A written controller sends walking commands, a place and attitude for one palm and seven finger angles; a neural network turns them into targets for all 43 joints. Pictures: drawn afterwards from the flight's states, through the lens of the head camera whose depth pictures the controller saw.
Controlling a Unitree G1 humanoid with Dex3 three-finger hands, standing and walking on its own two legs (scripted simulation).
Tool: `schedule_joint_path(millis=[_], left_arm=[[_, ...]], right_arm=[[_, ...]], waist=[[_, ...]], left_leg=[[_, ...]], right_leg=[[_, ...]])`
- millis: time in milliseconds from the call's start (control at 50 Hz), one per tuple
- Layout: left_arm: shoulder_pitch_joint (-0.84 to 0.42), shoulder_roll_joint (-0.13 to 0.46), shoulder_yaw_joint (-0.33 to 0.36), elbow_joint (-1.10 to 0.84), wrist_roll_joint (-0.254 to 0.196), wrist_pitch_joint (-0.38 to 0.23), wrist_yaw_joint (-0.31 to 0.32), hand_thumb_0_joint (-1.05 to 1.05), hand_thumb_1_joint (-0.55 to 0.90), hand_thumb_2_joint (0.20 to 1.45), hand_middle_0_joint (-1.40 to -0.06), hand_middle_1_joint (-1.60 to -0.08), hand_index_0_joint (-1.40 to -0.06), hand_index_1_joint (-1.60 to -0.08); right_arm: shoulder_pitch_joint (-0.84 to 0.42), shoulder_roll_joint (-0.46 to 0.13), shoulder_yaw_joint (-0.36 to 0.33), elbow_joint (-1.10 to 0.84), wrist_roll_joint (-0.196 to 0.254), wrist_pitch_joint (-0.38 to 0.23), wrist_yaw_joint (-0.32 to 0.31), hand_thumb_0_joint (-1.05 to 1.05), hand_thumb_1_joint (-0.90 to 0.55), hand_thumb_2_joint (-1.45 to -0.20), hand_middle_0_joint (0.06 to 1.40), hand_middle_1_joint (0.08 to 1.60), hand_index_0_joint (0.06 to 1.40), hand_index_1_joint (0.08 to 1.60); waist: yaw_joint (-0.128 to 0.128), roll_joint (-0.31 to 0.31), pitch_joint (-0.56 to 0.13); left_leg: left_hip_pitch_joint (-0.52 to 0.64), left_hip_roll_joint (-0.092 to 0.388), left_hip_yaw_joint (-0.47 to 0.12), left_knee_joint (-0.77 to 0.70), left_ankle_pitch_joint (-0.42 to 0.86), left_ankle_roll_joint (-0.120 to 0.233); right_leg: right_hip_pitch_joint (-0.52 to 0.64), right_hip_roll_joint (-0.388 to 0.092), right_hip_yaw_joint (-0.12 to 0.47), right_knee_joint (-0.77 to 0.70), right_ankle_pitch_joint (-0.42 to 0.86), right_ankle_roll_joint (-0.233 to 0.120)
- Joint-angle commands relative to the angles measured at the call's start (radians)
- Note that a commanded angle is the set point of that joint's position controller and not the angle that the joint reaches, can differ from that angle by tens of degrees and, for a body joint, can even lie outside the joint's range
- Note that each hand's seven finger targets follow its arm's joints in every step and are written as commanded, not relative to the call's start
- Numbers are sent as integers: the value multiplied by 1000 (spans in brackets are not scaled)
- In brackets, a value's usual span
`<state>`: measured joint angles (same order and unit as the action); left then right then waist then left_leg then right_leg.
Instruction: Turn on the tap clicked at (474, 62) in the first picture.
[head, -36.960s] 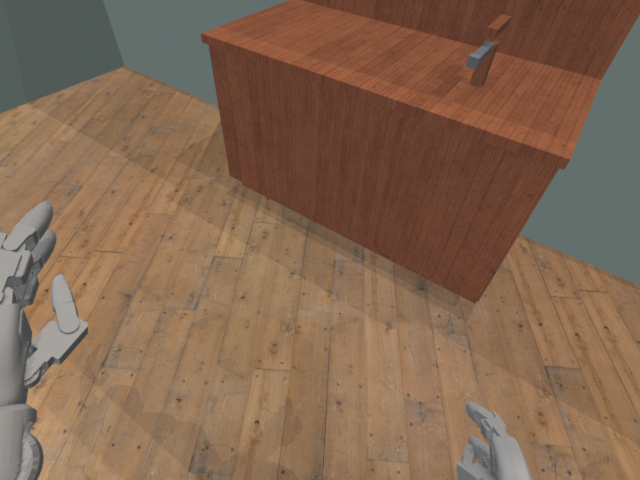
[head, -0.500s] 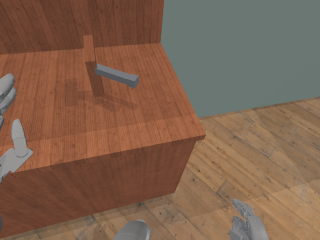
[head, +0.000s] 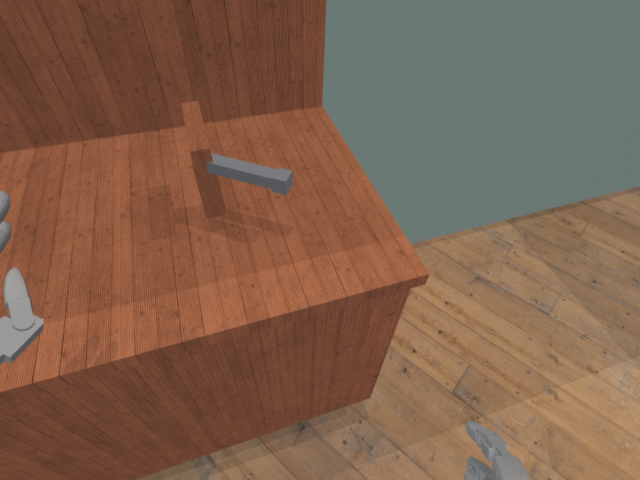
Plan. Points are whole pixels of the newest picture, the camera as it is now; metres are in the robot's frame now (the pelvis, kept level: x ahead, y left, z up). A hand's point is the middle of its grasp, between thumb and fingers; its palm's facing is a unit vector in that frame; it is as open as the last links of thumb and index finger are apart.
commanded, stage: look again from close up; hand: left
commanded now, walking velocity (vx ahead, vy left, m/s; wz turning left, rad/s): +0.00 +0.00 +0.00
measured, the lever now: (282, 181) +0.52 +0.11 +0.08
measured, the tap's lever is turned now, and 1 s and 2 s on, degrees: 53 53 53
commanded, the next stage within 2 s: shuffle to correct the standing spot in 0.34 s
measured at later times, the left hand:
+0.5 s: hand (81, 291) +0.25 +0.26 +0.15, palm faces +0.38 -0.83 -0.41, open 7.4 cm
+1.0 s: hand (150, 286) +0.26 +0.20 +0.16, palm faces +0.39 -0.86 -0.34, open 7.4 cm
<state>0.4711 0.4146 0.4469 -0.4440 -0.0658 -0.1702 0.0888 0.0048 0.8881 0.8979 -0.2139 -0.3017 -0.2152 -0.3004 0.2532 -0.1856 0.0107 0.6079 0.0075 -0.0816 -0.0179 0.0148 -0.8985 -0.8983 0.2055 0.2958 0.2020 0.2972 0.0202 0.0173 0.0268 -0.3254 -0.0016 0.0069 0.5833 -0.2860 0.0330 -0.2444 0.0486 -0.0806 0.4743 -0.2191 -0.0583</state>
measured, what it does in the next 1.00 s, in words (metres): shifts its weight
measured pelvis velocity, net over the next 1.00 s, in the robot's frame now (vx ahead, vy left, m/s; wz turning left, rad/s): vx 0.04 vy -0.05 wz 0.02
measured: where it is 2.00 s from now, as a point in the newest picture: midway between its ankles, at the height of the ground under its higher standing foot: outside the picture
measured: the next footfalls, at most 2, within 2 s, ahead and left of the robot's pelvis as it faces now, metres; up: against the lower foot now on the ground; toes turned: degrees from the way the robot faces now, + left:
left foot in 1.52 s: +0.18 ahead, +0.02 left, +0.00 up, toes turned +5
right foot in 1.80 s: +0.17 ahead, -0.32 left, +0.00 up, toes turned -1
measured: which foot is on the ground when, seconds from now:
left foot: down 0.00-1.00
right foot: down 0.00-1.00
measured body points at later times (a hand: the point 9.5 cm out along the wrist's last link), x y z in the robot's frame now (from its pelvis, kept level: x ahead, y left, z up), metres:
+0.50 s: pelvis +0.04 +0.01 +0.00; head +0.06 +0.01 +0.45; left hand +0.22 +0.30 +0.18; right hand +0.23 -0.22 -0.08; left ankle +0.04 +0.09 -0.73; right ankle +0.02 -0.09 -0.73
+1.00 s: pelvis +0.04 -0.05 +0.00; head +0.06 -0.04 +0.45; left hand +0.23 +0.24 +0.18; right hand +0.20 -0.28 -0.09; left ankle +0.04 +0.09 -0.73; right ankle +0.02 -0.09 -0.73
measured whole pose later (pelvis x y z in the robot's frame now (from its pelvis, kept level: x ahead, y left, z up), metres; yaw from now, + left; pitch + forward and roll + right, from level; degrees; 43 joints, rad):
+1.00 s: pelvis +0.04 -0.05 +0.00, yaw +1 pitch +0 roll -1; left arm 0.45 0.36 0.34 -0.50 -0.09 -0.10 0.12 0.01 0.89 0.90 -0.21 -0.30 -0.21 -0.30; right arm 0.24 -0.20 0.00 0.59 0.02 -0.04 -0.04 0.01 -0.90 -0.90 0.20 0.30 0.20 0.30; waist 0.00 0.00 0.01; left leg -0.30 0.05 -0.02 0.62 -0.30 0.00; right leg -0.19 0.10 -0.11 0.48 -0.30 -0.12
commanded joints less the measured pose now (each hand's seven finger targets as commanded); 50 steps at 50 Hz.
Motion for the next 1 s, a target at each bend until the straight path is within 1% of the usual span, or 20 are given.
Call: schedule_joint_path(millis=[0, 40, 80, 100, 120, 220, 300, 320, 380, 440, 520, 620, 660, 700, 760, 820, 880, 920, 940, 980], left_arm=[[-208, 62, -69, -212, 19, -33, 26, 0, 900, 900, -200, -300, -200, -300], [-287, 82, -80, -303, 37, -44, 36, 0, 900, 900, -200, -300, -200, -300], [-303, 123, -41, -350, 58, -63, 56, 0, 900, 900, -200, -300, -200, -300], [-291, 142, -15, -362, 63, -70, 64, 0, 900, 900, -200, -300, -200, -300], [-285, 205, 43, -389, 68, -78, 70, 0, 900, 900, -200, -300, -200, -300], [-27, 146, 75, -288, 29, -103, 63, 0, 900, 900, -200, -300, -200, -300], [65, 101, 57, -197, 2, -81, 47, 0, 900, 900, -200, -300, -200, -300], [88, 79, 38, -177, -3, -72, 44, 0, 900, 900, -200, -300, -200, -300], [57, 87, 27, -168, -4, -55, 39, 0, 900, 900, -200, -300, -200, -300], [-43, 101, 8, -241, -2, -51, 41, 0, 900, 900, -200, -300, -200, -300], [-170, 147, 12, -333, 3, -48, 45, 0, 900, 900, -200, -300, -200, -300], [-163, 133, 6, -300, 6, -39, 48, 0, 900, 900, -200, -300, -200, -300], [-149, 119, -1, -265, 5, -34, 48, 0, 900, 900, -200, -300, -200, -300], [-111, 105, -1, -224, 4, -24, 48, 0, 900, 900, -200, -300, -200, -300], [-84, 101, -6, -211, -1, -12, 45, 0, 900, 900, -200, -300, -200, -300], [-91, 121, 5, -242, -6, -7, 47, 0, 900, 900, -200, -300, -200, -300], [-116, 116, -7, -261, -18, -5, 49, 0, 900, 900, -200, -300, -200, -300], [-134, 153, 23, -302, -28, 2, 54, 0, 900, 900, -200, -300, -200, -300], [-140, 138, 8, -306, -28, -4, 57, 0, 900, 900, -200, -300, -200, -300], [-115, 150, 25, -304, -29, -12, 62, 0, 900, 900, -200, -300, -200, -300]], right_arm=[[-119, -134, -49, -150, 6, -85, -26, 0, -900, -900, 200, 300, 200, 300], [-143, -149, -52, -148, -1, -90, -36, 0, -900, -900, 200, 300, 200, 300], [-154, -145, -42, -146, -7, -100, -34, 0, -900, -900, 200, 300, 200, 300], [-154, -141, -44, -150, -6, -108, -33, 0, -900, -900, 200, 300, 200, 300], [-152, -138, -46, -150, -8, -111, -34, 0, -900, -900, 200, 300, 200, 300], [-104, -128, -59, -158, 1, -114, -15, 0, -900, -900, 200, 300, 200, 300], [-85, -142, -65, -171, 16, -80, -11, 0, -900, -900, 200, 300, 200, 300], [-89, -143, -63, -169, 19, -75, -13, 0, -900, -900, 200, 300, 200, 300], [-98, -149, -58, -177, 18, -52, -19, 0, -900, -900, 200, 300, 200, 300], [-121, -149, -52, -179, 14, -45, -32, 0, -900, -900, 200, 300, 200, 300], [-143, -137, -50, -181, 8, -42, -38, 0, -900, -900, 200, 300, 200, 300], [-138, -129, -52, -182, 0, -33, -31, 0, -900, -900, 200, 300, 200, 300], [-139, -128, -51, -187, -1, -26, -28, 0, -900, -900, 200, 300, 200, 300], [-140, -125, -48, -193, 1, -17, -26, 0, -900, -900, 200, 300, 200, 300], [-137, -128, -47, -202, 7, -8, -27, 0, -900, -900, 200, 300, 200, 300], [-136, -128, -47, -204, 8, -5, -30, 0, -900, -900, 200, 300, 200, 300], [-118, -127, -50, -195, 8, -9, -31, 0, -900, -900, 200, 300, 200, 300], [-127, -123, -54, -196, 16, -15, -32, 0, -900, -900, 200, 300, 200, 300], [-124, -122, -49, -189, 15, -15, -29, 0, -900, -900, 200, 300, 200, 300], [-114, -120, -48, -185, 13, -15, -25, 0, -900, -900, 200, 300, 200, 300]], waist=[[-29, -52, -67], [-27, 32, -13], [-17, 155, 22], [-5, 184, 16], [1, 201, 1], [-1, 125, -187], [-16, 19, -234], [-19, 22, -231], [-20, -43, -217], [-22, -33, -205], [-14, 56, -177], [-15, 118, -126], [-17, 136, -97], [-19, 117, -76], [-23, 75, -70], [-27, 42, -91], [-29, -43, -119], [-26, -60, -127], [-26, -74, -136], [-20, -59, -141]], left_leg=[[127, 48, -72, -93, -51, 8], [91, 83, -135, -180, -166, 24], [-46, 135, -250, -327, -274, 50], [-95, 154, -273, -358, -272, 60], [-111, 155, -272, -355, -236, 58], [79, 92, -138, -157, 336, -3], [134, 100, -106, -94, 531, -30], [149, 101, -102, -91, 580, -35], [149, 104, -97, -87, 554, -23], [184, 107, -106, -110, 563, -26], [218, 132, -142, -160, 536, -32], [151, 156, -185, -224, 274, -13], [91, 165, -207, -262, 93, 3], [31, 165, -206, -283, -78, 21], [4, 158, -194, -269, -146, 26], [11, 137, -151, -194, -75, 24], [13, 81, -63, -24, 3, 11], [-5, 56, -24, 74, 63, -8], [-23, 51, -12, 106, 81, -12], [-4, 54, 2, 68, 131, -15]], right_leg=[[-101, -183, 211, -161, -255, -45], [-116, -141, 184, -135, -321, -20], [13, -76, 128, -58, -213, 21], [92, -67, 117, -25, -132, 26], [135, -73, 113, -21, -88, 28], [221, -117, 113, -61, 223, 1], [224, -135, 108, -41, 407, -6], [214, -133, 92, -33, 430, -4], [194, -137, 93, -39, 437, 8], [162, -129, 83, -22, 396, 9], [117, -99, 75, -25, 230, 15], [103, -74, 66, -64, 44, 14], [104, -68, 69, -78, -23, 12], [115, -68, 79, -96, -74, 12], [105, -72, 92, -109, -99, 4], [100, -100, 130, -128, -77, -14], [85, -180, 234, -164, -62, -66], [118, -233, 288, -161, 65, -104], [140, -259, 294, -154, 124, -124], [170, -253, 251, -101, 285, -115]])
